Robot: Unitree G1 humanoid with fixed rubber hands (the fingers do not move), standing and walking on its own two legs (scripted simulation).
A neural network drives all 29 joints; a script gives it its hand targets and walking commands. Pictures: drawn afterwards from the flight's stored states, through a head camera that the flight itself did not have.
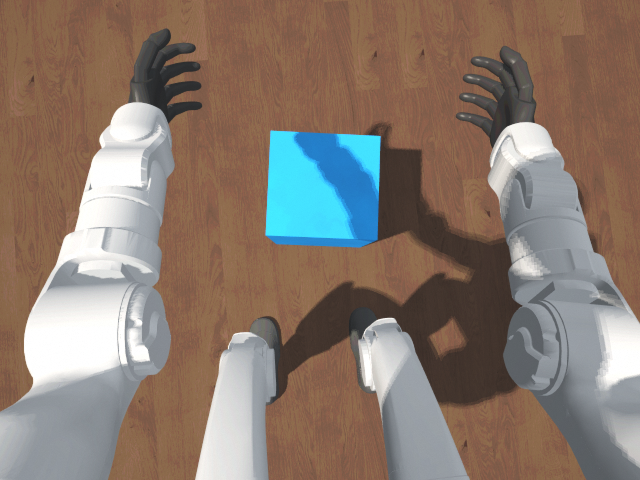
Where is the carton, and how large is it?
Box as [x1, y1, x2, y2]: [266, 131, 379, 247]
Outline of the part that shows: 271,131 266,235 276,243 358,247 377,239 379,136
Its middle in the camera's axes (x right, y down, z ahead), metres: +0.00 -0.10 +0.86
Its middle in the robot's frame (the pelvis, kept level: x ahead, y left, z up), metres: +0.50 -0.04 -0.52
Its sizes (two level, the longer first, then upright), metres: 0.210 0.200 0.250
